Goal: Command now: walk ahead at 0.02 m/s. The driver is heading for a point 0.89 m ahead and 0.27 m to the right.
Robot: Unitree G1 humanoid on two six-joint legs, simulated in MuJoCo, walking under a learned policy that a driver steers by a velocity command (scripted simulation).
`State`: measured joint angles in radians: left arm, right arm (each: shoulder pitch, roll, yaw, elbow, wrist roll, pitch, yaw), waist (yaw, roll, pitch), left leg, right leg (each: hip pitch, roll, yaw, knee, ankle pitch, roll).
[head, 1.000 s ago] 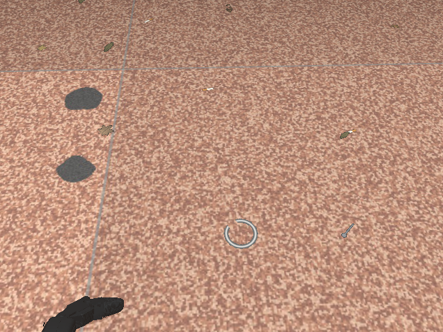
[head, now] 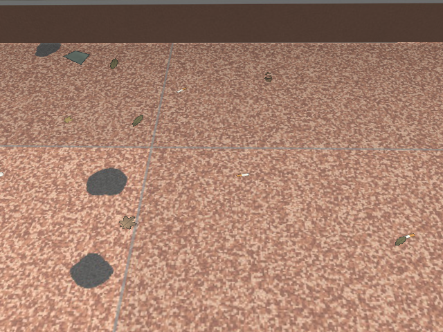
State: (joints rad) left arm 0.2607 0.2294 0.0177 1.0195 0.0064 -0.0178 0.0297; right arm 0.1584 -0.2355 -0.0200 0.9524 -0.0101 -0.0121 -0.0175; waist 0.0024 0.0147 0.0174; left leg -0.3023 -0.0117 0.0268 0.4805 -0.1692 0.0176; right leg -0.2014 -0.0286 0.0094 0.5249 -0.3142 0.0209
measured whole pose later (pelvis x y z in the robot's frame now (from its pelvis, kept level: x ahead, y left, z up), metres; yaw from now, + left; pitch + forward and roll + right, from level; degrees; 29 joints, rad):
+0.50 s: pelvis +0.11 +0.02 +0.01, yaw +0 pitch +0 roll +0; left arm 0.26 0.26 0.05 1.00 -0.04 -0.09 0.00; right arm 0.33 -0.23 -0.04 1.06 0.01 -0.10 0.02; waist -0.02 -0.02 0.00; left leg -0.13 -0.03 0.06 0.41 -0.28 0.06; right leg -0.44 -0.04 0.02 1.13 -0.34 -0.06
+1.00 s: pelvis +0.36 -0.06 +0.00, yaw -15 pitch +0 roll +0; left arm 0.19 0.26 0.07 0.85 -0.01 -0.07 -0.04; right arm 0.20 -0.27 -0.04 0.90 0.01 -0.13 -0.01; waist 0.01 0.02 0.06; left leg -0.46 0.08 -0.05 1.21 -0.33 0.03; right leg -0.32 0.11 -0.01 0.45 -0.14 -0.11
